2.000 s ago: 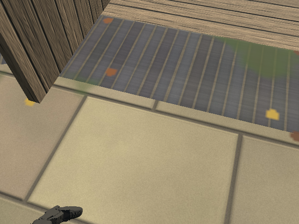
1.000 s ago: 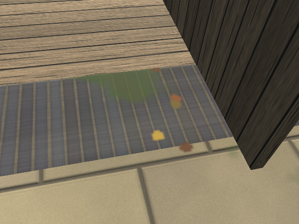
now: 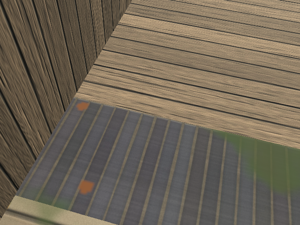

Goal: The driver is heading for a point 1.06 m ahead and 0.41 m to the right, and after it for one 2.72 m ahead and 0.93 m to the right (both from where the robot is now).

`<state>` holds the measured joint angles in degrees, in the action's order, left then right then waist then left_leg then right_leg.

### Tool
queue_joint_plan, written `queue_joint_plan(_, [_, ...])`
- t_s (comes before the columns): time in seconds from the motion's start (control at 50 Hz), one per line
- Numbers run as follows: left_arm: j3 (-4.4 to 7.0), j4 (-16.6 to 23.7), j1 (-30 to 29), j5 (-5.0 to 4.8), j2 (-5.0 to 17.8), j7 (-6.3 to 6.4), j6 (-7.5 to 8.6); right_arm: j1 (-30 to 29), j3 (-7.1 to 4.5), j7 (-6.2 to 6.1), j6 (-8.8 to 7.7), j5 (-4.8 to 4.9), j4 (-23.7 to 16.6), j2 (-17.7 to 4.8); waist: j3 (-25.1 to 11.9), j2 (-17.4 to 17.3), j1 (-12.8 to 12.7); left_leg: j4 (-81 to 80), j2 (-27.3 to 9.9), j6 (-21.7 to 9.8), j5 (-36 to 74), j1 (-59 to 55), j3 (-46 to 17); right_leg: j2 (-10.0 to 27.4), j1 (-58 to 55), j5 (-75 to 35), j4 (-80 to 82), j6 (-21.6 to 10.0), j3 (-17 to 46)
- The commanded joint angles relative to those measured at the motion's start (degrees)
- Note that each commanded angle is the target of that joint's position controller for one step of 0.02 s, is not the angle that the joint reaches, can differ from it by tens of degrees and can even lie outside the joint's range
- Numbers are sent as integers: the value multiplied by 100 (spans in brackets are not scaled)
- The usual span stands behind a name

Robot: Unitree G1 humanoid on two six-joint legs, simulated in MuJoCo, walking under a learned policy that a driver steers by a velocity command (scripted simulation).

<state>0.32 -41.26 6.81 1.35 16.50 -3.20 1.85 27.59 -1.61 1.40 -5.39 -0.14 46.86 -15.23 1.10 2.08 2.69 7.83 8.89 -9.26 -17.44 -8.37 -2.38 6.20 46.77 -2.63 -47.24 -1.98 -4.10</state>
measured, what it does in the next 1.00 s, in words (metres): walks ahead, turning right: right foot, then left foot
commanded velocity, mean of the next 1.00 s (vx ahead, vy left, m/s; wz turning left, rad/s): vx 0.99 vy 0.00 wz -0.81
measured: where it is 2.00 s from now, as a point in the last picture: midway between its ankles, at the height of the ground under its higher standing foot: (263, 61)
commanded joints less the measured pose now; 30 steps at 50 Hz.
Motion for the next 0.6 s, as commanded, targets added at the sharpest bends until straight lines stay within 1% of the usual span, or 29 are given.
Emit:
queue_joint_plan(0.02, [-25,491,-930,-100,145,-48,127,212,-138,-108,-170,-44,20,-762,657,-325,97,-690,-1340,587,4624,741,412,-554,-656,-542,801,-278,-416])
queue_joint_plan(0.04, [-19,419,-761,-112,209,-48,141,86,-128,-149,-183,-66,39,-816,511,-434,-54,-568,-1377,729,5691,546,623,-772,-1018,-592,1019,-385,-515])
queue_joint_plan(0.06, [6,321,-561,-118,320,-39,146,16,-144,-210,-197,-84,47,-926,241,-587,-192,-329,-1473,860,6845,283,727,-984,-1446,-643,1118,-450,-616])
queue_joint_plan(0.08, [41,200,-301,-117,456,-13,125,-70,-181,-297,-180,-128,54,-1062,-17,-745,-373,35,-1585,964,7902,-26,825,-1196,-1820,-537,1119,-481,-705])
queue_joint_plan(0.1, [98,27,179,-99,643,23,87,-168,-223,-397,-127,-206,53,-1172,-308,-865,-644,718,-1711,1068,8900,-299,906,-1425,-2271,-291,1096,-528,-795])
queue_joint_plan(0.12, [192,-256,1075,-91,874,56,58,-338,-264,-480,-35,-304,27,-1263,-696,-919,-1095,1927,-1785,1137,9603,-327,953,-1645,-3056,41,1030,-608,-836])
queue_joint_plan(0.14, [304,-613,2215,-118,1103,94,43,-698,-314,-531,50,-364,-62,-1390,-982,-945,-1644,3554,-1782,1164,9669,12,961,-1595,-3989,250,1187,-743,-650])
queue_joint_plan(0.16, [464,-991,3641,-154,1283,169,45,-1459,-390,-552,115,-331,-213,-1574,-1047,-604,-2559,6617,-1277,1166,8000,1099,1158,-1137,-5091,480,1807,-1259,77])
queue_joint_plan(0.18, [496,-1255,3496,-224,1289,226,-83,-1997,-108,-399,-84,-384,-578,-450,-681,1289,-1882,9023,-43,1149,-562,4137,651,-357,-6483,-131,874,-1480,1383])
queue_joint_plan(0.2, [572,-833,2299,-14,1607,256,-52,-915,55,-295,-161,7,-1026,-188,-1726,1588,-742,10059,-87,1311,-1081,5810,-615,797,-7354,1780,2262,-2910,4939])
queue_joint_plan(0.22, [544,-544,1912,-31,1121,283,-62,-1195,111,-201,-273,-188,-948,-648,-1354,50,-920,9351,-510,1054,-461,5922,-905,941,-6683,3351,3287,-2763,5539])
queue_joint_plan(0.24, [456,-650,1804,-25,736,309,-46,-1472,97,-109,-333,-249,-971,-811,-511,-889,-584,8497,-794,902,-37,5636,-862,772,-5402,3575,3595,-2411,5041])
queue_joint_plan(0.26, [431,-701,1665,-22,661,303,20,-1691,139,-107,-290,-360,-1073,-717,-3,-1240,-306,7821,-1011,896,-45,5255,-696,459,-4349,2894,3692,-2135,4421])
queue_joint_plan(0.28, [423,-701,1611,-22,749,345,109,-1693,195,-98,-143,-477,-1091,-632,276,-1243,-108,7546,-1118,987,-157,4923,-617,152,-3571,2521,3722,-1987,3927])
queue_joint_plan(0.3, [393,-736,1553,-33,740,343,185,-1663,247,-81,19,-524,-1128,-548,518,-1154,70,7081,-1276,1069,-219,4699,-470,-87,-2852,2432,3837,-1918,3537])
queue_joint_plan(0.32, [406,-700,1513,-66,830,303,271,-1806,292,-74,117,-532,-1245,-491,659,-959,115,6458,-1405,1145,-210,4467,-289,-294,-2281,2234,3934,-1886,3235])
queue_joint_plan(0.34, [451,-650,1491,-81,940,285,331,-2142,327,-53,135,-494,-1419,-485,748,-801,36,5739,-1485,1224,116,4230,-102,-449,-1898,1848,4077,-1881,2980])
queue_joint_plan(0.36, [481,-617,1511,-85,962,284,356,-2512,355,-23,121,-409,-1569,-475,782,-624,-92,4999,-1524,1296,583,3916,30,-567,-1628,1473,4155,-1809,2765])
queue_joint_plan(0.38, [503,-603,1539,-115,935,276,366,-2863,406,8,109,-315,-1687,-375,766,-427,-255,4253,-1510,1326,1137,3529,119,-741,-1503,1219,4159,-1627,2543])
queue_joint_plan(0.4, [534,-613,1632,-163,948,254,371,-3131,446,23,105,-230,-1771,-252,688,-245,-456,3629,-1421,1316,1721,3228,211,-831,-1609,836,4107,-1446,2438])
queue_joint_plan(0.42, [566,-622,1748,-204,991,222,367,-3225,447,20,101,-169,-1788,-216,523,-126,-622,3248,-1294,1288,2210,2991,271,-816,-1892,357,4008,-1318,2452])
queue_joint_plan(0.44, [606,-628,1851,-211,1070,202,351,-3263,423,4,98,-140,-1795,-270,367,-16,-738,2969,-1180,1252,2389,2939,303,-758,-2346,-103,3861,-1237,2498])
queue_joint_plan(0.48, [665,-630,1993,-182,1136,230,299,-3307,367,-38,58,-148,-1811,-420,169,127,-849,2351,-1026,1188,2197,2965,226,-644,-3308,-782,3347,-1061,2613])
queue_joint_plan(0.5, [687,-620,2007,-163,1177,261,284,-3153,310,-75,26,-167,-1764,-547,-18,142,-785,2082,-903,1152,1928,2730,187,-613,-3689,-1324,2917,-938,2669])
queue_joint_plan(0.52, [715,-599,1967,-120,1296,271,285,-2705,196,-132,-11,-160,-1632,-787,-417,118,-556,1989,-751,1080,1413,2184,167,-608,-3957,-2026,2166,-804,2660])
queue_joint_plan(0.54, [748,-548,1734,-102,1458,246,305,-1823,74,-195,-59,-148,-1423,-1009,-973,54,2,1935,-806,992,1125,1138,126,-748,-3800,-2144,1032,-671,2534])
queue_joint_plan(0.56, [712,-425,1419,-97,1288,233,379,-537,-109,-303,-99,-219,-1164,-1374,-1615,-39,659,2270,-1437,832,273,-352,-350,-939,-2921,-1281,-471,-592,2339])
queue_joint_plan(0.58, [459,-135,1388,-189,274,278,441,404,-281,-399,-85,-438,-988,-1840,-2285,-1331,766,1921,-3206,620,-1556,-1748,-2368,-1349,-1456,2785,-2294,-554,1678])
queue_joint_plan(0.6, [342,193,1793,-337,292,280,380,-59,-409,-334,25,-378,-942,-2111,-2831,-2661,187,903,-3937,41,-2440,-1956,-5061,-1257,-331,3086,-3477,-518,1158])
